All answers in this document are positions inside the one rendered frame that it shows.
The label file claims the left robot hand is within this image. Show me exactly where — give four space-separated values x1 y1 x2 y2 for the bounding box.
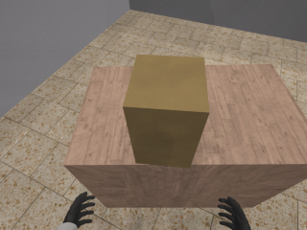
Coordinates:
63 192 96 228

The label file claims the right robot hand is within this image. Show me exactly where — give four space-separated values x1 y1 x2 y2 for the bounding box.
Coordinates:
218 196 251 230

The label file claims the carton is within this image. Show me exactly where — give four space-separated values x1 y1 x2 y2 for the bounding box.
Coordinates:
123 54 210 169

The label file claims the pedestal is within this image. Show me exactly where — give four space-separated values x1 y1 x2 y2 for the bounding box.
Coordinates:
63 64 307 208

